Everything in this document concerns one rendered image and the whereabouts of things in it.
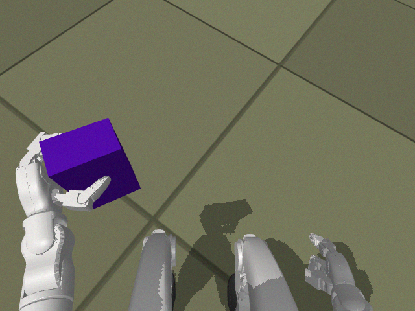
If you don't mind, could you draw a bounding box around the left robot arm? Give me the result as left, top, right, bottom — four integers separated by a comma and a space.
19, 210, 75, 311

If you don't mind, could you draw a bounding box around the left robot hand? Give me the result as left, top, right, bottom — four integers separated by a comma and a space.
16, 132, 111, 217

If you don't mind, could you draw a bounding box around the carton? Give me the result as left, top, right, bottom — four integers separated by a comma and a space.
39, 118, 141, 209

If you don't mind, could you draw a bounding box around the right robot arm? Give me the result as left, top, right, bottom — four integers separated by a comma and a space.
331, 284, 373, 311

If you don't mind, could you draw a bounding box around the right robot hand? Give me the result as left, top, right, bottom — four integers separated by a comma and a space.
305, 233, 355, 295

